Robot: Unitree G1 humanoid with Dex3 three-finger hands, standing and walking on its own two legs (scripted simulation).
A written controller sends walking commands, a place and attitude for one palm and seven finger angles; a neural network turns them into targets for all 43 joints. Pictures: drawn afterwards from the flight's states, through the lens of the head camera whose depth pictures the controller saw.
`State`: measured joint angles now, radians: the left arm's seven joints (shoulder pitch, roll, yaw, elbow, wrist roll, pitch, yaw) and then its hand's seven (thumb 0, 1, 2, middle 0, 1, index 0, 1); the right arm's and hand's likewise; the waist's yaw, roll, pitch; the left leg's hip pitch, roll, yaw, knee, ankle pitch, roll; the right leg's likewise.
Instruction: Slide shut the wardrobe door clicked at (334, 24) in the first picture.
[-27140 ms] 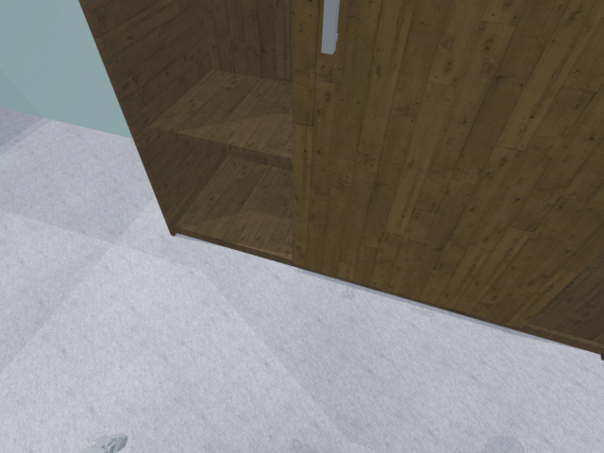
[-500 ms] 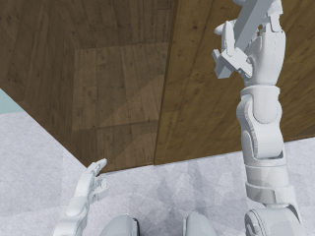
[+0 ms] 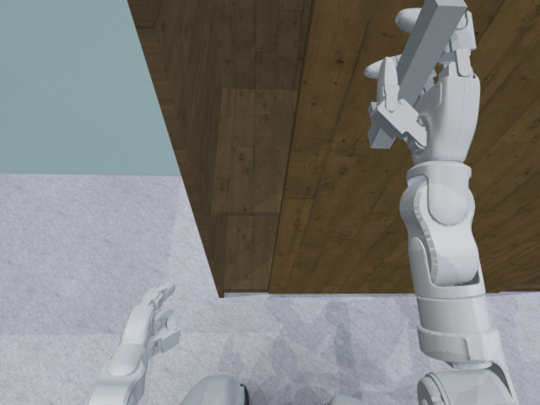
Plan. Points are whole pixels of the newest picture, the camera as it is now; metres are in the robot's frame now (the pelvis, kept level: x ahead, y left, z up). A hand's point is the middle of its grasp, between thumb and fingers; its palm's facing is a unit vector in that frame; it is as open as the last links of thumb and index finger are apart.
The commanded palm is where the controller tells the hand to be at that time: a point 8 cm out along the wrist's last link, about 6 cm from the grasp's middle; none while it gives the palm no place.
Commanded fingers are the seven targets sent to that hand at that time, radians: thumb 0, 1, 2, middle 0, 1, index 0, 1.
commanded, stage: step sideways, sliding the door along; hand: right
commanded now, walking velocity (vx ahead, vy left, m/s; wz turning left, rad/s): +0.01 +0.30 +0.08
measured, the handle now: (401, 71) +0.43 -0.11 +0.24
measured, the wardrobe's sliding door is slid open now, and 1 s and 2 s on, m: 0.16 0.00 0.00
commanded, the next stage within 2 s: stop walking and hold the door there in 0.84 s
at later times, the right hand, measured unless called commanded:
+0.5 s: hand (245, 100) +0.38 +0.06 +0.24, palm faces -0.02 +1.00 -0.07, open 6.5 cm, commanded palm +0.36 +0.03 +0.24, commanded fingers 0.00 -0.90 -0.90 0.45 1.40 0.45 1.40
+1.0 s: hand (223, 96) +0.38 +0.08 +0.24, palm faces +0.24 +0.96 -0.15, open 6.5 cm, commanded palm +0.35 +0.04 +0.23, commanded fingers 0.00 -0.90 -0.90 0.45 1.40 0.45 1.40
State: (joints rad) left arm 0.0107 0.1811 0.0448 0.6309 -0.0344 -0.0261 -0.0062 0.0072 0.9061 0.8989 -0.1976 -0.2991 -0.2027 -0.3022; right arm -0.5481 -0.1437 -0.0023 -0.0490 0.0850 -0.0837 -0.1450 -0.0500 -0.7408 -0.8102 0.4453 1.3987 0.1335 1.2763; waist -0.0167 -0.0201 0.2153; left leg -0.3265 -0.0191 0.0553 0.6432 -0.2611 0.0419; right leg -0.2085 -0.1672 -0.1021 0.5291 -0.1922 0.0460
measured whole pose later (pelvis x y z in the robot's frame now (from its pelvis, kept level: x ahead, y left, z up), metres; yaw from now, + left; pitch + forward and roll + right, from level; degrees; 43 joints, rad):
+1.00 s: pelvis -0.05 +0.27 +0.01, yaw +3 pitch -4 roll +3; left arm 0.13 0.17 0.00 0.68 -0.05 0.04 -0.02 0.01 0.90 0.90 -0.20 -0.30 -0.20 -0.30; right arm -0.80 -0.34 -0.10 0.43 0.08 -0.07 -0.09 -0.06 -0.69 -0.83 0.45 1.40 0.20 1.35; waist -0.14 -0.06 0.18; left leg -0.45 0.05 0.02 0.91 -0.37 0.00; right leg -0.09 -0.25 -0.01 0.50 -0.33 0.11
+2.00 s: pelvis -0.01 +0.35 +0.01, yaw +9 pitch +0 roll +1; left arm 0.22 0.29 0.00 0.69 -0.05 -0.03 0.10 0.01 0.90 0.90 -0.20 -0.30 -0.21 -0.30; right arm -0.37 -0.58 -0.47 0.41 0.04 -0.15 -0.11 -0.16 -0.58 -0.79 0.46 1.40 0.33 1.37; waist 0.04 -0.03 0.00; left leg -0.25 0.03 0.04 0.46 -0.20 -0.02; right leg -0.27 -0.05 -0.13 0.51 -0.24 -0.03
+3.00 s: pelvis -0.04 +0.19 +0.01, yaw +6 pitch -2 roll +0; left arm 0.13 0.16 -0.07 0.68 -0.03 -0.02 0.06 0.01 0.90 0.90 -0.20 -0.30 -0.21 -0.30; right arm -0.56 -0.30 -0.15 0.22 0.05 -0.09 -0.14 -0.07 -0.65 -0.75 0.33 1.47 0.32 1.38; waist 0.00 -0.02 0.10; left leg -0.23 0.04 0.03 0.49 -0.24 -0.03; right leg -0.24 -0.06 -0.10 0.50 -0.23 0.00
